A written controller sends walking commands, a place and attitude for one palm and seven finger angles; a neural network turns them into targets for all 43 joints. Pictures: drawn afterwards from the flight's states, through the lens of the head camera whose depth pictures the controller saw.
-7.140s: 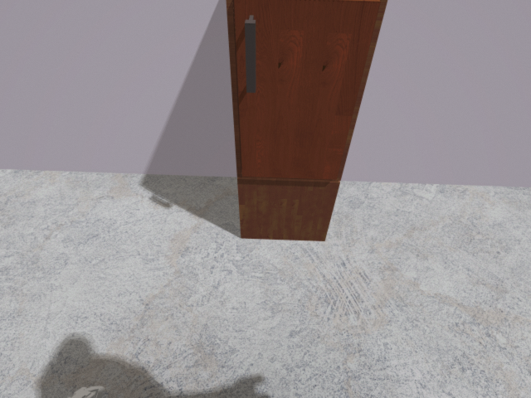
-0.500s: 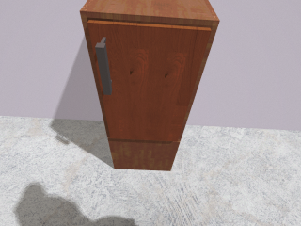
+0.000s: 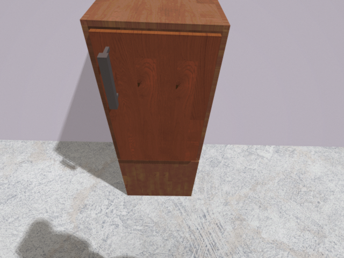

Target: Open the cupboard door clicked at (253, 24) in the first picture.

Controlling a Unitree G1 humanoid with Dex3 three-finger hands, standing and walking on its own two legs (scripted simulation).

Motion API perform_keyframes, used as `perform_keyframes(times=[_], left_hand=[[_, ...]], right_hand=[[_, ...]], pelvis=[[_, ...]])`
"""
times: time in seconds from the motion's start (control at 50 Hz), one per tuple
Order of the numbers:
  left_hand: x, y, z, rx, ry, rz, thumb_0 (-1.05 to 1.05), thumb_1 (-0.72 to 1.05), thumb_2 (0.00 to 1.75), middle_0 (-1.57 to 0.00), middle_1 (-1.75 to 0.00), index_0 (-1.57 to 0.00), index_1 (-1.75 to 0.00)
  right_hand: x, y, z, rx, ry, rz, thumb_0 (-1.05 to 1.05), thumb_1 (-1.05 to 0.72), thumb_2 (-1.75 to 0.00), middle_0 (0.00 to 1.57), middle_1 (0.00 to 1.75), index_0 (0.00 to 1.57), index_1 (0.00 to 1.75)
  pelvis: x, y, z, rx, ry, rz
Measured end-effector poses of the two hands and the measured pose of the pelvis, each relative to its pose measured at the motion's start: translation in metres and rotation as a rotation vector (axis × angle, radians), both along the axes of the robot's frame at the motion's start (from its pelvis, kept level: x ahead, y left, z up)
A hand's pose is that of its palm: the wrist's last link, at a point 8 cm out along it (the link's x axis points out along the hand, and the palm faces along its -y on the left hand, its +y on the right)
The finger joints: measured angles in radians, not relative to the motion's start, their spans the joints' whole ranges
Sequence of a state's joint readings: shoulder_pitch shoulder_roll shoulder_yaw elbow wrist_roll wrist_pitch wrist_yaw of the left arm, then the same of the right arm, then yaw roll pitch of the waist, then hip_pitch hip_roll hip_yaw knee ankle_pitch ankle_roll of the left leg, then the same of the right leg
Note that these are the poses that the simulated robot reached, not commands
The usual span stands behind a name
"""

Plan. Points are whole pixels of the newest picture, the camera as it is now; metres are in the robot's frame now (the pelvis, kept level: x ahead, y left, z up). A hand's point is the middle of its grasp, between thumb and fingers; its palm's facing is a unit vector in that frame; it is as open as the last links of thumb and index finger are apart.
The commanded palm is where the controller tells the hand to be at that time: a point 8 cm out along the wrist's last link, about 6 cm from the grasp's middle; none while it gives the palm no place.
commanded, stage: come to a stop and stand still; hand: left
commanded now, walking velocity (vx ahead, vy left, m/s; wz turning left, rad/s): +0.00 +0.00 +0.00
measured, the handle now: (110, 79) +0.57 +0.22 +0.12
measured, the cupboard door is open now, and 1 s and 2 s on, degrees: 0 0 0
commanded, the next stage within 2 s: look again from close up in 0.14 s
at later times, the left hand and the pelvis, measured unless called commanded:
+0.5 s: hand out of the picture -0.01 +0.17 -0.18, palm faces +0.04 -0.98 -0.17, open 7.3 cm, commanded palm none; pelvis +0.01 +0.01 -0.01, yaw +1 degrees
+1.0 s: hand (78, 231) +0.18 +0.21 -0.01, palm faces +0.27 -0.95 -0.17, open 7.5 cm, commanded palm +0.11 +0.25 -0.05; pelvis -0.01 +0.03 -0.02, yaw +4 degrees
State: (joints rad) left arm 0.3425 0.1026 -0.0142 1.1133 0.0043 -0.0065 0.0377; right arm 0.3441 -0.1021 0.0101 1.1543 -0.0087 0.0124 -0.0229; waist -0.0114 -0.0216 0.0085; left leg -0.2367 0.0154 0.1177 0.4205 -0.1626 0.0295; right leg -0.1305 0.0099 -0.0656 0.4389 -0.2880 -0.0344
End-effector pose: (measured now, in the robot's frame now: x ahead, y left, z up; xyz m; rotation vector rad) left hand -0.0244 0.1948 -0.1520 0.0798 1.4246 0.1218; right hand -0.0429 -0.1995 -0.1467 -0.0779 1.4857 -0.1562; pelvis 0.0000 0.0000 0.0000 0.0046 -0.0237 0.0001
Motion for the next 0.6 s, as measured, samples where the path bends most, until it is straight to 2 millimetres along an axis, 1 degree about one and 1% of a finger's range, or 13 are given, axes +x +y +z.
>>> perform_keyframes(times=[0.06, 0.14, 0.26, 0.34, 0.4, 0.48, 0.6], left_hand=[[-0.003, -0.002, 0.0, 0.0, 0.01, 0.005, 0.0, 0.91, 0.9, -0.2, -0.3, -0.2, -0.3], [-0.006, -0.004, 0.001, 0.001, 0.021, 0.012, 0.0, 0.91, 0.9, -0.2, -0.3, -0.2, -0.3], [-0.008, -0.006, 0.0, 0.005, 0.031, 0.014, 0.0, 0.91, 0.9, -0.2, -0.3, -0.2, -0.3], [-0.008, -0.001, 0.001, 0.019, 0.025, -0.002, 0.0, 0.91, 0.9, -0.2, -0.3, -0.2, -0.3], [-0.003, 0.007, 0.0, 0.032, 0.017, 0.001, 0.0, 0.91, 0.9, -0.2, -0.3, -0.2, -0.3], [0.009, 0.018, -0.002, 0.045, -0.016, 0.001, 0.0, 0.91, 0.9, -0.2, -0.3, -0.2, -0.3], [0.027, 0.029, -0.004, 0.049, -0.068, -0.006, 0.0, 0.91, 0.9, -0.2, -0.3, -0.2, -0.3]], right_hand=[[-0.003, 0.003, 0.0, 0.009, 0.01, -0.003, 0.01, -0.91, -0.9, 0.2, 0.3, 0.2, 0.3], [-0.001, 0.006, -0.001, 0.018, 0.009, -0.005, 0.01, -0.91, -0.9, 0.2, 0.3, 0.2, 0.3], [0.014, 0.007, -0.003, 0.023, -0.017, 0.008, 0.01, -0.91, -0.9, 0.2, 0.3, 0.2, 0.3], [0.027, 0.001, -0.007, 0.006, -0.045, 0.035, 0.02, -0.93, -0.9, 0.2, 0.3, 0.2, 0.3], [0.036, -0.002, -0.008, -0.009, -0.081, 0.037, 0.02, -0.93, -0.9, 0.2, 0.3, 0.2, 0.3], [0.047, -0.005, -0.007, -0.028, -0.113, 0.046, 0.02, -0.93, -0.9, 0.2, 0.3, 0.2, 0.3], [0.059, -0.007, -0.002, -0.053, -0.142, 0.059, 0.02, -0.94, -0.9, 0.2, 0.3, 0.2, 0.3]], pelvis=[[0.001, -0.001, 0.0, 0.001, 0.002, 0.0], [0.004, -0.002, 0.0, 0.001, 0.003, 0.0], [0.008, -0.003, -0.001, -0.006, 0.009, 0.001], [0.006, 0.003, -0.005, -0.025, 0.012, 0.011], [0.009, 0.006, -0.006, -0.02, 0.01, 0.014], [0.012, 0.01, -0.008, -0.012, 0.005, 0.012], [0.014, 0.014, -0.008, -0.009, 0.003, 0.008]])
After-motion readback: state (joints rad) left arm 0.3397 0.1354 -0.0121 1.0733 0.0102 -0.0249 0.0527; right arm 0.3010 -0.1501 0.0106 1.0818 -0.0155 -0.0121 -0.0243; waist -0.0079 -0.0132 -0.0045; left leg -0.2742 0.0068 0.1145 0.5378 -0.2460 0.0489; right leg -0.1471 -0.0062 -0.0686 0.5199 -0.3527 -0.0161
